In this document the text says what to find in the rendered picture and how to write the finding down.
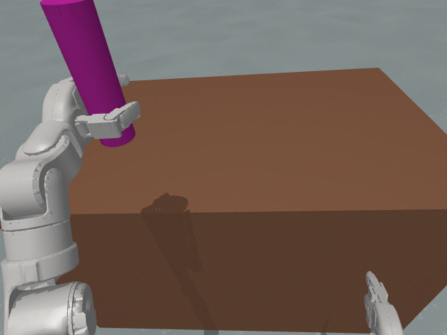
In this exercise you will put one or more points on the left robot hand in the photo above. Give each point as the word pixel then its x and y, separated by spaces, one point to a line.
pixel 63 103

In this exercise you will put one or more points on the can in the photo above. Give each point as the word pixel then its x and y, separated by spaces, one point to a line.
pixel 79 35

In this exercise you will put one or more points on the right robot hand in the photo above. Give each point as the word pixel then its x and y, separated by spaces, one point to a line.
pixel 381 316

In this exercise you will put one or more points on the left robot arm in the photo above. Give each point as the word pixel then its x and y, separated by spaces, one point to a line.
pixel 34 214

